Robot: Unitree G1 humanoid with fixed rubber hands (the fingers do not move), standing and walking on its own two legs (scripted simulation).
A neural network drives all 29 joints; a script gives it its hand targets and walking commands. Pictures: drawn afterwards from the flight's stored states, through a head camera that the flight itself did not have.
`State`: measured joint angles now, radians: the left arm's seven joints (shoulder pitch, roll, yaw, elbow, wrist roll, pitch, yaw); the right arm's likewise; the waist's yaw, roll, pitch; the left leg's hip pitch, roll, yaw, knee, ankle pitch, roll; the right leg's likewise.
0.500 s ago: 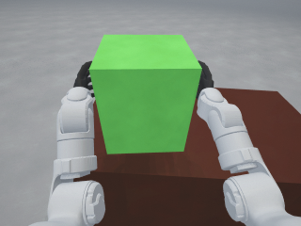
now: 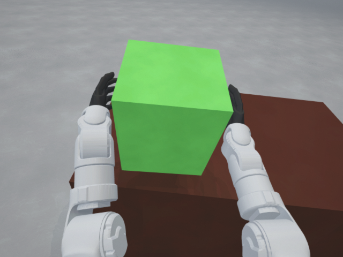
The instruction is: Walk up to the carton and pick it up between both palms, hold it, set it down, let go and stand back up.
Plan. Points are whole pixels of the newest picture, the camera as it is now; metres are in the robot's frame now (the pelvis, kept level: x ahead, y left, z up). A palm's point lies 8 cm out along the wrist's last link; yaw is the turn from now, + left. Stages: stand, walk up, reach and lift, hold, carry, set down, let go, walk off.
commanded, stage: set down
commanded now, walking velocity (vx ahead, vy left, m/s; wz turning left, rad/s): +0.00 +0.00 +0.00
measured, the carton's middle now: (167, 113) +0.41 +0.01 +0.17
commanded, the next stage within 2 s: none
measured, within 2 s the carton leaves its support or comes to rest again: neither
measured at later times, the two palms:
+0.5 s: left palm (111, 117) +0.39 +0.14 +0.16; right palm (234, 125) +0.38 -0.16 +0.16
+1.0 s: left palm (120, 127) +0.40 +0.13 +0.12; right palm (236, 134) +0.38 -0.17 +0.12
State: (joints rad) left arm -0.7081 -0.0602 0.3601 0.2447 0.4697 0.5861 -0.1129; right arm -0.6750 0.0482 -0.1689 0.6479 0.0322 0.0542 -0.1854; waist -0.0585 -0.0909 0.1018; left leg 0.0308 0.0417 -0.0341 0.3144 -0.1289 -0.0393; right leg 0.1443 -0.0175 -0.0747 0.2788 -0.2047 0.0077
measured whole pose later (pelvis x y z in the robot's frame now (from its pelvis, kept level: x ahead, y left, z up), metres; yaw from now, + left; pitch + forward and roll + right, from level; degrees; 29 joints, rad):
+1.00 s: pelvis +0.01 +0.00 +0.00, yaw -3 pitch -4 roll +0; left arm -0.67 -0.08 0.33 0.50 0.37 0.34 0.02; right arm -0.67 0.00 -0.25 0.84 -0.04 -0.12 -0.13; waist -0.02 -0.07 0.07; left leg -0.11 0.06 0.01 0.30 -0.11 -0.05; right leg -0.02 0.00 -0.04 0.28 -0.18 0.00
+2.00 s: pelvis +0.02 +0.00 +0.00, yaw -4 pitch +5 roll +0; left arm -0.64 -0.11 0.39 0.74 0.33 0.06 0.05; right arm -0.64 0.04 -0.41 0.88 -0.23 -0.22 -0.07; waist 0.03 -0.02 0.00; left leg -0.25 0.07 0.03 0.28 -0.10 -0.04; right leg -0.18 0.00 -0.01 0.26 -0.16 0.01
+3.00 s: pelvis +0.02 +0.00 +0.00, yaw -5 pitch +5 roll +0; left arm -0.64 -0.17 0.50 0.73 0.41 -0.08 0.01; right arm -0.60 0.10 -0.55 0.82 -0.36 -0.30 -0.03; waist 0.04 -0.03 0.04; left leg -0.25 0.06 0.06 0.27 -0.10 -0.04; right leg -0.21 0.00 0.01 0.29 -0.17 0.01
